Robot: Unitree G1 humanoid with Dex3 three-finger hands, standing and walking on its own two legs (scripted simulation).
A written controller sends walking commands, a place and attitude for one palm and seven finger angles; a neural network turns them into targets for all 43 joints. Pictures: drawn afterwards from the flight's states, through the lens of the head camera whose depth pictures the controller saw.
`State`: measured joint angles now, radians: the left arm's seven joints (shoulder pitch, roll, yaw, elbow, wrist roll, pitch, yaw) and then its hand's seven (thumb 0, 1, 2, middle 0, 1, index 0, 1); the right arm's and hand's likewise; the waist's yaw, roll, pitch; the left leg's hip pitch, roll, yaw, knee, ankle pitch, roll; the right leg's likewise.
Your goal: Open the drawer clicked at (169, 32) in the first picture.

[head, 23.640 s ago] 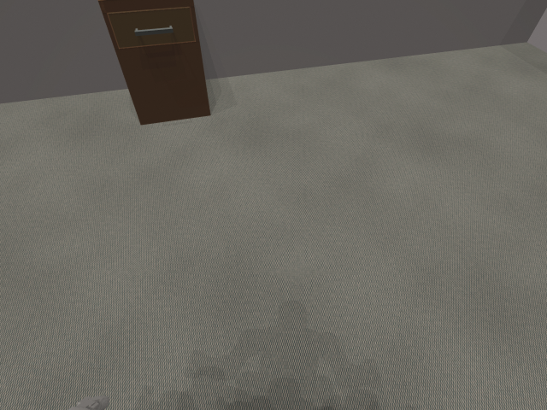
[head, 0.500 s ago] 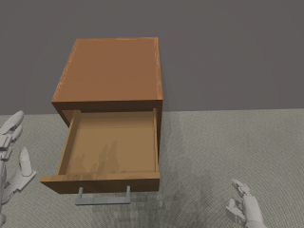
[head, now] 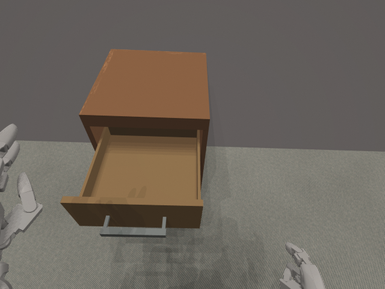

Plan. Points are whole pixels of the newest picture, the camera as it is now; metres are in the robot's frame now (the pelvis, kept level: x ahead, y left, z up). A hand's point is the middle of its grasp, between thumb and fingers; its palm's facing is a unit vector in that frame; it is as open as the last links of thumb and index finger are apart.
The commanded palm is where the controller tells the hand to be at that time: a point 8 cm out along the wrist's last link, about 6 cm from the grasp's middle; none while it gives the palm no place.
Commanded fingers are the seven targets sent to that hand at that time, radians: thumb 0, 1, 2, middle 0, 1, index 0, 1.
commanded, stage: step back with the hand held close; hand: left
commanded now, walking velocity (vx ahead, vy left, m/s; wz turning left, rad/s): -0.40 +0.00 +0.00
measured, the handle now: (134, 226) +0.32 +0.18 -0.20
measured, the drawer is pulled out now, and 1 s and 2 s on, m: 0.29 0.29 0.29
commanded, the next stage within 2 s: stop stepping back and stand still in 0.50 s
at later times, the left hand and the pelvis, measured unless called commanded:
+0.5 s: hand (30, 257) +0.13 +0.21 +0.17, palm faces +0.30 -0.83 -0.46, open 7.4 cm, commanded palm +0.06 +0.26 +0.19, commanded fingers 0.00 0.90 0.90 -0.20 -0.30 -0.20 -0.30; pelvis -0.07 -0.02 +0.01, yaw +0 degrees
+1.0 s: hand out of the picture +0.06 +0.22 +0.17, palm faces +0.32 -0.84 -0.44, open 7.4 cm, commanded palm +0.00 +0.26 +0.19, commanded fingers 0.00 0.90 0.90 -0.20 -0.30 -0.20 -0.30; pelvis -0.14 -0.02 +0.01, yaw -1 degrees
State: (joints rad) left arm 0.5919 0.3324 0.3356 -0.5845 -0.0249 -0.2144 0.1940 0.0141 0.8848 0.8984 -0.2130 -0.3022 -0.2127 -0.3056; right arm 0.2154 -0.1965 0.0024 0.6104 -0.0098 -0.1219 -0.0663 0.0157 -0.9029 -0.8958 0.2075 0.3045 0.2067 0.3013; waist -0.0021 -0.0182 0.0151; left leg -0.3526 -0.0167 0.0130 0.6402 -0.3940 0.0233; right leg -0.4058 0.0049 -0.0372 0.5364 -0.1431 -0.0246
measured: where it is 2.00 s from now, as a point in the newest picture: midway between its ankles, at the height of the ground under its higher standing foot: outside the picture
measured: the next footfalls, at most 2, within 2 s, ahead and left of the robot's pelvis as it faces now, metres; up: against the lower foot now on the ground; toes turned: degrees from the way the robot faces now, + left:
right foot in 0.20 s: +0.01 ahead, -0.12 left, +0.00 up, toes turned +1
left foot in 0.54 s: -0.09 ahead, +0.10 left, +0.00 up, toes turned +0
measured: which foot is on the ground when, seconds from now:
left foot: down 0.00-0.32, up 0.34-0.52, down 0.54-1.00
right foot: down 0.00-0.06, up 0.08-0.18, down 0.20-0.56, up 0.58-0.70, down 0.72-1.00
